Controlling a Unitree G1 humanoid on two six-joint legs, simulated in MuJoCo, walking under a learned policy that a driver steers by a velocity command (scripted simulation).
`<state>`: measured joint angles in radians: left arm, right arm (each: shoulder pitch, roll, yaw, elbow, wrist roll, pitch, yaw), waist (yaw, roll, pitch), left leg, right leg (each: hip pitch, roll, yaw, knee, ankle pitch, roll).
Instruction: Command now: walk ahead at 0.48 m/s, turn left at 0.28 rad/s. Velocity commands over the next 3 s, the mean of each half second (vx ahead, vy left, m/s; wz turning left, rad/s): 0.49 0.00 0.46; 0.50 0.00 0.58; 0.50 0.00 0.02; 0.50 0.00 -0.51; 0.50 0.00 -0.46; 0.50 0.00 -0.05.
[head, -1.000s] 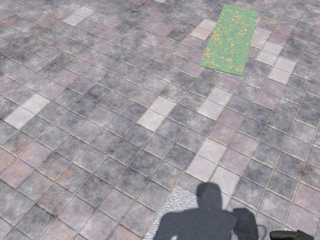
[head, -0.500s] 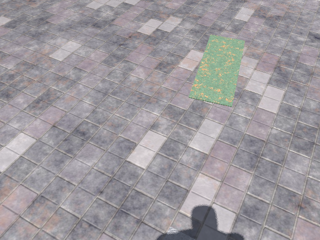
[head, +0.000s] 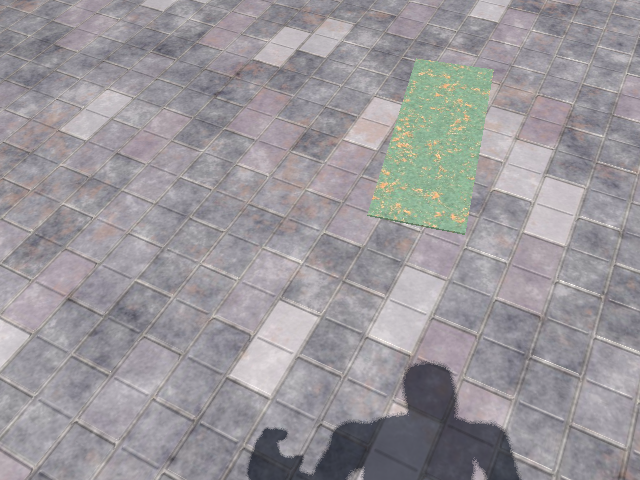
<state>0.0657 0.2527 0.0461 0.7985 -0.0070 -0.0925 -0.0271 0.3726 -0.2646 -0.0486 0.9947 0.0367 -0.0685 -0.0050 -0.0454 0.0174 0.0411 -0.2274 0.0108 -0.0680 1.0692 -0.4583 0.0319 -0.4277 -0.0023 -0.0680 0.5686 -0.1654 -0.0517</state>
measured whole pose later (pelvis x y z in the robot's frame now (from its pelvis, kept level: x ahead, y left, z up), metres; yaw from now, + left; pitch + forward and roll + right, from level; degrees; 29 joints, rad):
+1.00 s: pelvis +0.56 +0.12 -0.01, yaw +34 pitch +2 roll -1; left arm 0.02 0.26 0.05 0.73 0.01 -0.13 -0.02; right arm 0.37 -0.30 -0.09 0.80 0.02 -0.03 -0.02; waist -0.07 0.02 0.02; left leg -0.14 -0.09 -0.22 0.76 -0.50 0.05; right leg -0.48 0.03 0.01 0.53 -0.09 -0.02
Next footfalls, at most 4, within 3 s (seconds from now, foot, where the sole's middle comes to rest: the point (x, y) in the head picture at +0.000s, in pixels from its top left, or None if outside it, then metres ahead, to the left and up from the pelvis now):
0.48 left None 0.40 0.17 -0.76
0.96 right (281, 354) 0.75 0.11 -0.76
1.44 left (130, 347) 0.79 0.46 -0.76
1.94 right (201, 224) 1.16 0.32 -0.76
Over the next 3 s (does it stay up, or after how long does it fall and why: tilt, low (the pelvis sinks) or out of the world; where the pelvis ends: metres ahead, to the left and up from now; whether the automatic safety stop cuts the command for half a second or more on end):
stays up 1.57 0.41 0.00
